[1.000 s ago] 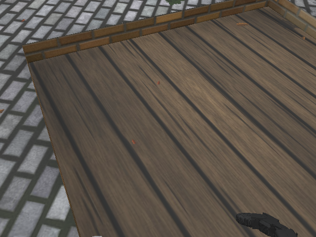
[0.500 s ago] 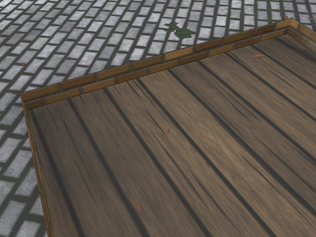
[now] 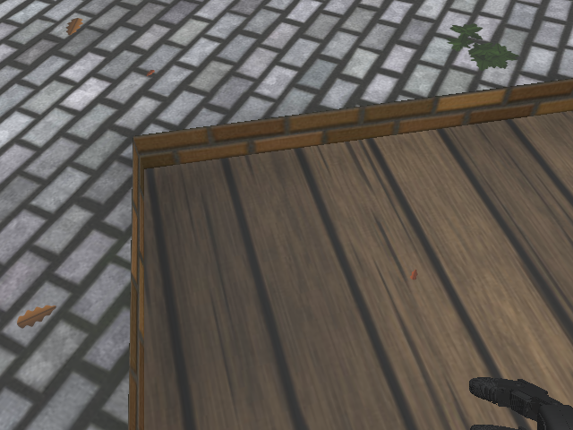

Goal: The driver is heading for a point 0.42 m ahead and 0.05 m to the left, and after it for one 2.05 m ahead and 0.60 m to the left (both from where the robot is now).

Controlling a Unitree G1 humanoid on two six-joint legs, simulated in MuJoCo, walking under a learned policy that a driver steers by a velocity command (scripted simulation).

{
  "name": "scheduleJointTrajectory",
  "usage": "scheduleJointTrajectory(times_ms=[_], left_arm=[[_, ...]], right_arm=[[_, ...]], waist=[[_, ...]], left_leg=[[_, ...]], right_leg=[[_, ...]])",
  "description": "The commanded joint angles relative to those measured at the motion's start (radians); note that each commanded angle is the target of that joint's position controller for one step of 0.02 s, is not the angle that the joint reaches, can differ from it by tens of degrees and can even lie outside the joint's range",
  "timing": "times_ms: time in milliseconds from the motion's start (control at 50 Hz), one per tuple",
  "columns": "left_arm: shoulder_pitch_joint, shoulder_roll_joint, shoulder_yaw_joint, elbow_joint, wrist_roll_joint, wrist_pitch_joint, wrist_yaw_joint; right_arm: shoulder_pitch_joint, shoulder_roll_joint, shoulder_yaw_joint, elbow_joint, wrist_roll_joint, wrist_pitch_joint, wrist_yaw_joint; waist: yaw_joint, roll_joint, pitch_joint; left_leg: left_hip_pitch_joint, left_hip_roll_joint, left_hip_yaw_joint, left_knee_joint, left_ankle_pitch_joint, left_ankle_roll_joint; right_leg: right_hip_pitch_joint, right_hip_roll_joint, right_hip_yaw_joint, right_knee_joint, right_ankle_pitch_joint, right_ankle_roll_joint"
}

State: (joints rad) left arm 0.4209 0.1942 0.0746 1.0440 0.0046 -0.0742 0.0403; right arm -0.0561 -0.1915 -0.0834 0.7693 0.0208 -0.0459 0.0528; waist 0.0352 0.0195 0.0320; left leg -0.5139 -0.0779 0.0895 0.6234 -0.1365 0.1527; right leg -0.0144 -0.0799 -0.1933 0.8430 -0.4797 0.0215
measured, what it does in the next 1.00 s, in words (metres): walks ahead, turning left: right foot, then left foot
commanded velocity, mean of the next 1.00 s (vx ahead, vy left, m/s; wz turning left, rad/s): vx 0.28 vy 0.00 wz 0.27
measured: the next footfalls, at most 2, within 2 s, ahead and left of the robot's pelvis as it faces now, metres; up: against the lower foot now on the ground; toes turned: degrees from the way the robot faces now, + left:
right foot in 0.44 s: +0.46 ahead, -0.07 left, +0.00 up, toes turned +16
left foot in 0.80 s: +0.38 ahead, +0.17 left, +0.00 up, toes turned +13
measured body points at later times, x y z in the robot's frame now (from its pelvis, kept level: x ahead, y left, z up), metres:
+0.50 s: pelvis +0.28 -0.01 +0.01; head +0.32 +0.01 +0.46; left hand +0.48 +0.26 -0.06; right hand +0.37 -0.27 -0.11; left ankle +0.11 +0.06 -0.67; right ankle +0.42 -0.08 -0.71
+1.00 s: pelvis +0.37 +0.03 +0.02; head +0.37 +0.04 +0.47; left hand +0.39 +0.29 -0.11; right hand +0.55 -0.18 -0.09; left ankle +0.34 +0.16 -0.71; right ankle +0.42 -0.08 -0.71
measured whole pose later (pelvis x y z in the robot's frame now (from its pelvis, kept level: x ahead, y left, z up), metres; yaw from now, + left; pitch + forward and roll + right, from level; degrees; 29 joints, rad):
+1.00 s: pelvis +0.37 +0.03 +0.02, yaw +16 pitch +0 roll -1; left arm 0.21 0.21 0.03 0.86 0.02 -0.02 0.02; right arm 0.20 -0.20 -0.05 0.83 -0.01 -0.02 -0.03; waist 0.02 -0.01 0.01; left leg -0.29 0.02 -0.06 0.58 -0.29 -0.02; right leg -0.29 0.02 0.00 0.53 -0.24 0.00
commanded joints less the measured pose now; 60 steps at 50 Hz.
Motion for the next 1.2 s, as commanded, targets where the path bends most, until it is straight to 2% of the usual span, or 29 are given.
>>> scheduleJointTrajectory(times_ms=[20, 40, 60, 80, 100, 140, 200, 260, 340, 380, 420, 440, 460, 480, 500, 520, 540, 560, 600, 640, 680, 720, 760, 800, 820, 840, 880, 1000, 1200], left_arm=[[-0.105, 0.083, 0.006, -0.177, -0.037, -0.092, -0.038], [-0.155, 0.112, 0.011, -0.202, -0.052, -0.102, -0.037], [-0.171, 0.132, 0.019, -0.204, -0.034, -0.099, -0.023], [-0.167, 0.155, 0.033, -0.21, -0.013, -0.086, -0.012], [-0.159, 0.154, 0.038, -0.222, -0.005, -0.071, -0.012], [-0.193, 0.124, 0.036, -0.257, 0.004, -0.05, -0.008], [-0.344, 0.101, 0.024, -0.319, 0.017, -0.037, -0.003], [-0.464, 0.068, 0.006, -0.358, 0.01, -0.039, -0.017], [-0.55, 0.082, -0.003, -0.393, -0.005, -0.048, -0.041], [-0.575, 0.108, 0.0, -0.417, 0.003, -0.062, -0.051], [-0.494, 0.132, 0.008, -0.404, 0.015, -0.078, -0.055], [-0.393, 0.154, 0.016, -0.383, 0.029, -0.084, -0.053], [-0.229, 0.213, 0.029, -0.361, 0.048, -0.086, -0.048], [-0.109, 0.241, 0.036, -0.323, 0.044, -0.069, -0.052], [-0.077, 0.171, 0.025, -0.307, 0.008, -0.052, -0.056], [-0.167, 0.131, 0.013, -0.33, 0.0, -0.037, -0.053], [-0.249, 0.104, -0.004, -0.344, 0.006, -0.024, -0.049], [-0.299, 0.083, -0.018, -0.341, 0.01, -0.017, -0.051], [-0.347, 0.083, -0.022, -0.327, 0.023, -0.008, -0.055], [-0.359, 0.109, -0.013, -0.313, 0.03, -0.003, -0.056], [-0.329, 0.136, -0.004, -0.295, 0.023, 0.007, -0.049], [-0.319, 0.141, -0.005, -0.286, 0.013, 0.021, -0.045], [-0.322, 0.124, -0.014, -0.282, 0.003, 0.033, -0.043], [-0.268, 0.087, -0.031, -0.26, 0.015, 0.032, -0.046], [-0.212, 0.097, -0.026, -0.257, 0.019, 0.03, -0.045], [-0.214, 0.088, -0.028, -0.256, 0.016, 0.035, -0.036], [-0.229, 0.094, -0.027, -0.253, 0.014, 0.045, -0.022], [-0.198, 0.097, -0.022, -0.225, 0.01, 0.048, -0.019], [-0.199, 0.105, -0.012, -0.18, 0.001, 0.071, -0.002]], right_arm=[[0.397, -0.229, -0.062, 0.05, -0.022, -0.003, -0.027], [0.326, -0.167, -0.048, 0.042, -0.01, -0.016, -0.031], [0.239, -0.145, -0.038, 0.017, 0.002, -0.029, -0.026], [0.193, -0.126, -0.029, 0.002, 0.004, -0.039, -0.025], [0.189, -0.11, -0.021, -0.002, 0.0, -0.043, -0.029], [0.231, -0.134, -0.022, 0.0, 0.003, -0.046, -0.043], [0.309, -0.187, -0.036, -0.001, 0.003, -0.038, -0.069], [0.378, -0.18, -0.033, 0.003, 0.01, -0.023, -0.081], [0.457, -0.156, -0.023, 0.031, 0.008, -0.023, -0.079], [0.477, -0.155, -0.022, 0.037, 0.003, -0.016, -0.086], [0.447, -0.163, -0.023, 0.023, -0.001, -0.008, -0.094], [0.407, -0.164, -0.02, 0.003, -0.001, -0.01, -0.093], [0.357, -0.138, -0.007, -0.036, -0.02, -0.021, -0.088], [0.575, -0.078, 0.013, 0.011, -0.008, -0.027, -0.081], [0.633, -0.168, 0.004, 0.038, -0.003, -0.028, -0.072], [0.52, -0.219, -0.014, 0.019, 0.006, -0.014, -0.074], [0.413, -0.209, -0.011, -0.01, -0.006, -0.002, -0.079], [0.361, -0.188, -0.012, -0.025, -0.021, 0.011, -0.082], [0.396, -0.12, -0.004, -0.021, -0.022, 0.033, -0.086], [0.411, -0.069, 0.012, -0.013, -0.024, 0.034, -0.092], [0.393, -0.077, 0.015, -0.006, -0.025, 0.034, -0.094], [0.375, -0.103, 0.009, 0.003, -0.023, 0.044, -0.093], [0.343, -0.107, 0.007, 0.004, -0.036, 0.052, -0.09], [0.304, -0.144, 0.005, -0.026, -0.057, 0.053, -0.093], [0.273, -0.214, -0.009, -0.037, -0.049, 0.053, -0.1], [0.265, -0.182, -0.008, -0.019, -0.043, 0.05, -0.095], [0.232, -0.119, 0.011, -0.013, -0.046, 0.033, -0.09], [0.261, -0.123, 0.011, 0.024, -0.029, 0.006, -0.088], [0.257, -0.112, 0.012, 0.098, -0.024, 0.007, -0.085]], waist=[[-0.151, 0.086, -0.334], [-0.116, 0.045, -0.203], [-0.061, -0.048, -0.135], [-0.024, -0.074, -0.115], [0.003, -0.068, -0.113], [0.015, -0.044, -0.096], [-0.029, 0.003, -0.062], [-0.08, 0.048, -0.057], [-0.125, 0.077, -0.045], [-0.125, 0.08, -0.038], [-0.075, 0.107, -0.086], [-0.017, 0.111, -0.146], [0.055, 0.049, -0.273], [0.026, -0.231, -0.464], [0.027, -0.236, -0.519], [0.036, -0.155, -0.36], [0.016, -0.06, -0.255], [-0.015, -0.023, -0.168], [-0.078, -0.086, -0.117], [-0.089, -0.142, -0.138], [-0.076, -0.149, -0.199], [-0.074, -0.142, -0.209], [-0.079, -0.128, -0.161], [-0.067, -0.081, -0.1], [-0.011, 0.019, -0.069], [-0.01, 0.094, -0.058], [-0.011, 0.104, -0.015], [-0.019, 0.029, -0.057], [-0.022, -0.012, -0.061]], left_leg=[[0.906, 0.375, -0.863, -0.318, -0.047, 0.3], [0.778, 0.336, -0.704, -0.329, -0.001, 0.251], [0.617, 0.29, -0.596, -0.344, 0.109, 0.209], [0.496, 0.255, -0.522, -0.347, 0.211, 0.181], [0.422, 0.238, -0.49, -0.35, 0.257, 0.172], [0.336, 0.221, -0.461, -0.364, 0.3, 0.167], [0.253, 0.166, -0.398, -0.372, 0.339, 0.133], [0.227, 0.109, -0.353, -0.347, 0.282, 0.065], [0.315, 0.161, -0.411, -0.309, 0.176, 0.051], [0.422, 0.19, -0.449, -0.218, 0.303, 0.043], [0.477, 0.17, -0.452, -0.098, 0.549, 0.012], [0.439, 0.131, -0.427, 0.004, 0.649, -0.023], [0.277, 0.087, -0.387, 0.236, 0.489, -0.064], [-0.027, -0.06, -0.314, 0.614, -0.29, -0.162], [-0.104, -0.025, -0.345, 0.728, -0.546, -0.169], [-0.162, 0.019, -0.329, 0.779, -0.482, -0.188], [-0.158, 0.056, -0.272, 0.736, -0.421, -0.196], [-0.131, 0.09, -0.241, 0.66, -0.387, -0.201], [0.023, 0.127, -0.196, 0.469, -0.335, -0.201], [0.143, 0.117, -0.147, 0.279, -0.297, -0.212], [0.212, 0.116, -0.14, 0.159, -0.192, -0.214], [0.276, 0.113, -0.136, 0.062, -0.099, -0.205], [0.356, 0.098, -0.116, -0.068, -0.025, -0.178], [0.407, 0.177, -0.203, -0.156, -0.007, -0.133], [0.361, 0.218, -0.242, -0.157, -0.053, -0.098], [0.229, 0.196, -0.237, -0.197, -0.249, -0.086], [0.149, 0.16, -0.22, -0.227, -0.291, -0.115], [0.238, 0.143, -0.199, -0.146, 0.009, -0.123], [0.261, 0.126, -0.18, -0.134, 0.105, -0.118]], right_leg=[[-0.786, 0.095, 0.328, 0.691, -0.048, -0.017], [-0.827, 0.05, 0.314, 0.62, 0.058, -0.033], [-0.77, 0.01, 0.303, 0.532, 0.121, -0.026], [-0.695, -0.016, 0.299, 0.456, 0.152, -0.011], [-0.637, -0.033, 0.303, 0.41, 0.163, 0.0], [-0.616, -0.044, 0.283, 0.308, 0.17, 0.026], [-0.618, -0.012, 0.244, 0.077, 0.324, 0.048], [-0.537, 0.051, 0.229, -0.178, 0.529, 0.035], [-0.511, 0.071, 0.237, -0.3, 0.597, 0.012], [-0.537, 0.088, 0.237, -0.356, 0.514, -0.02], [-0.421, 0.124, 0.215, -0.429, 0.502, -0.067], [-0.255, 0.102, 0.218, -0.459, 0.644, -0.106], [0.039, -0.051, 0.336, -0.368, 1.013, -0.183], [0.427, -0.338, 0.653, -0.304, 1.32, -0.415], [0.425, -0.382, 0.791, -0.349, 1.142, -0.431], [0.289, -0.317, 0.69, -0.382, 1.007, -0.373], [0.13, -0.26, 0.597, -0.426, 0.927, -0.324], [-0.023, -0.215, 0.533, -0.468, 0.891, -0.303], [-0.228, -0.127, 0.421, -0.525, 0.858, -0.257], [-0.302, -0.086, 0.333, -0.537, 0.963, -0.256], [-0.276, -0.093, 0.326, -0.534, 0.898, -0.259], [-0.291, -0.096, 0.336, -0.546, 0.636, -0.243], [-0.365, -0.059, 0.34, -0.554, 0.256, -0.189], [-0.444, -0.012, 0.34, -0.527, 0.002, -0.097], [-0.454, 0.053, 0.284, -0.491, -0.004, -0.062], [-0.349, 0.081, 0.226, -0.453, 0.078, -0.041], [-0.285, 0.081, 0.216, -0.407, 0.17, -0.034], [-0.242, 0.064, 0.226, -0.373, 0.342, -0.038], [-0.185, 0.055, 0.233, -0.353, 0.422, -0.029]])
